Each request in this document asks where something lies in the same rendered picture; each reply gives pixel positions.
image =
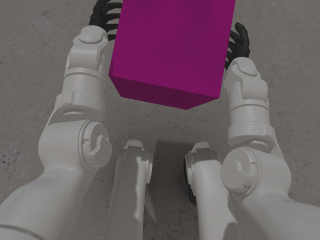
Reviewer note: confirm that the carton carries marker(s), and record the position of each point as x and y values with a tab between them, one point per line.
171	52

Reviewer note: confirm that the robot left hand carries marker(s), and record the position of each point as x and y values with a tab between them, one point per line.
100	18

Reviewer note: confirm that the robot left thigh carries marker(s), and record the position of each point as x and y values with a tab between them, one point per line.
126	209

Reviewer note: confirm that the robot right forearm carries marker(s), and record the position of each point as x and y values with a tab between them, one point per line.
249	109

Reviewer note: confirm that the left robot upper arm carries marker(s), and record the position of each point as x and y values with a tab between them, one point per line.
47	208

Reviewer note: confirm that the robot left forearm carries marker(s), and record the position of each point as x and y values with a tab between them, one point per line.
84	81

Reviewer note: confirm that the right robot upper arm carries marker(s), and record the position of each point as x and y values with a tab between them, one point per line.
260	183

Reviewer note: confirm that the right robot shin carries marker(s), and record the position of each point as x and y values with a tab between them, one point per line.
204	144

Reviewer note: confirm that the robot right hand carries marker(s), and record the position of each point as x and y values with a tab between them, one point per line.
241	46

